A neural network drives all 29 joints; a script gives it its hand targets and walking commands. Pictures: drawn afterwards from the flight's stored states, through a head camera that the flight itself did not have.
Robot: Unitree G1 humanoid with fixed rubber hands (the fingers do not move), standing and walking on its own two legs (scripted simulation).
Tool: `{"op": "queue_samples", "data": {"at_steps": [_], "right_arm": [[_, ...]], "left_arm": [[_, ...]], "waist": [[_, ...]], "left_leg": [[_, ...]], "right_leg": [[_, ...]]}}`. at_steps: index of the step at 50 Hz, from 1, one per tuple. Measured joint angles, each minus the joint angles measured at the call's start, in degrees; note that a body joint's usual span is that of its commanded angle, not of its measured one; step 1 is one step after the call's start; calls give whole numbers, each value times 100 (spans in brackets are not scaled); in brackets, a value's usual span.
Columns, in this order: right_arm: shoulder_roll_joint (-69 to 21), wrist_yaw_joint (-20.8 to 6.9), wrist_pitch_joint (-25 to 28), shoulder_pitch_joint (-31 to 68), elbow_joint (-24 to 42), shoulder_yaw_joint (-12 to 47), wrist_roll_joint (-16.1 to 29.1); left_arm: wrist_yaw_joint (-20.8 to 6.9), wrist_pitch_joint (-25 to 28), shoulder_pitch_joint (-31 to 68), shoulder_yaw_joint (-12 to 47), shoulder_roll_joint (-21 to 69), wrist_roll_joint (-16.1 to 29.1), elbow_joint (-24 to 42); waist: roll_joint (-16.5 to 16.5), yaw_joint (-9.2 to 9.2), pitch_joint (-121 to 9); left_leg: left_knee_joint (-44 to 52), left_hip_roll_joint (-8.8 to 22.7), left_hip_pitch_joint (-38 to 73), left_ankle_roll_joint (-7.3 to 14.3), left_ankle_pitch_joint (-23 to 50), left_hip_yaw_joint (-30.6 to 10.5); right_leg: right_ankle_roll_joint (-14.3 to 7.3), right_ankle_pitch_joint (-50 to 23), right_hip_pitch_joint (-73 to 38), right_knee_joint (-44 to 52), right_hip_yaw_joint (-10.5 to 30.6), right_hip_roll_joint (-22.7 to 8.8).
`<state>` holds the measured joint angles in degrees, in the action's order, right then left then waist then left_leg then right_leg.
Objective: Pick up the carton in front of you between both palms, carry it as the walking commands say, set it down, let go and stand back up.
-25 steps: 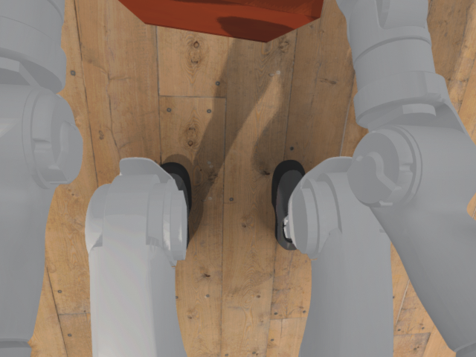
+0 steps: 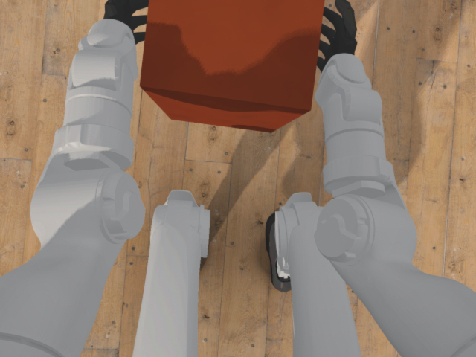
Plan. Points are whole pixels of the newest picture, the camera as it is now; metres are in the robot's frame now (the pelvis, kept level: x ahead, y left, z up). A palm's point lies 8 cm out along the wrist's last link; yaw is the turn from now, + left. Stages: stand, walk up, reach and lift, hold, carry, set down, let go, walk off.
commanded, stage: reach and lift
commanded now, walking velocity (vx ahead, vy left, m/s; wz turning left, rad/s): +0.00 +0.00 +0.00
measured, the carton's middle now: (231, 55) +0.55 +0.04 -0.15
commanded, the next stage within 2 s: none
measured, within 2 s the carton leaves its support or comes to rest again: neither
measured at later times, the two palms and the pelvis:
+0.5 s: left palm (85, 0) +0.50 +0.18 +0.06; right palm (411, 32) +0.49 -0.12 +0.07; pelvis +0.02 +0.00 +0.11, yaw +1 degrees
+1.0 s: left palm out of the picture +0.44 +0.16 +0.22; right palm out of the picture +0.44 -0.14 +0.22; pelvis +0.06 +0.00 +0.24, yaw +2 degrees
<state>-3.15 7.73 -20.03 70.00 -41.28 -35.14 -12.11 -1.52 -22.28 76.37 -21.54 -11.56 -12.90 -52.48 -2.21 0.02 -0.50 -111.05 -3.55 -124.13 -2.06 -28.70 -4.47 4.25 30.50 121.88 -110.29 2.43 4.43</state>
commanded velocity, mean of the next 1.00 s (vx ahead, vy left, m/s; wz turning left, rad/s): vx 0.00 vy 0.00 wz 0.00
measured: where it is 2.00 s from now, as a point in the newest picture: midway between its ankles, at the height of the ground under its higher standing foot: (233, 264)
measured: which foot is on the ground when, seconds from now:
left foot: down 0.00-1.00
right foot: down 0.00-1.00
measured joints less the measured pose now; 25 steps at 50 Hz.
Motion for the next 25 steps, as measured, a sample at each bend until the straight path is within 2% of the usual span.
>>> {"op": "queue_samples", "data": {"at_steps": [3, 7, 17, 25], "right_arm": [[-81, -83, -80, -35, 92, -155, -240], [-102, -153, -174, -145, 328, -145, -277], [-203, -228, -442, -852, 982, 245, -73], [-329, -294, -374, -1716, 1008, 465, -42]], "left_arm": [[-68, -21, -54, -194, 111, -245, 36], [-84, -57, -174, -297, 273, -379, 269], [-56, -374, -1046, -190, 654, -218, 1270], [37, -364, -1982, -100, 966, -123, 1510]], "waist": [[33, -24, -114], [40, -37, -206], [-11, -28, -575], [41, -49, -1015]], "left_leg": [[339, 3, 150, 3, 150, -12], [680, 35, 312, 17, 274, 7], [1339, 90, 964, 45, 245, 91], [2016, 65, 1943, 52, 168, 46]], "right_leg": [[-19, -150, -144, 336, 0, -8], [-10, -296, -289, 679, 34, 8], [-28, -293, -898, 1306, 130, -5], [-98, -195, -1899, 1986, 90, -99]]}}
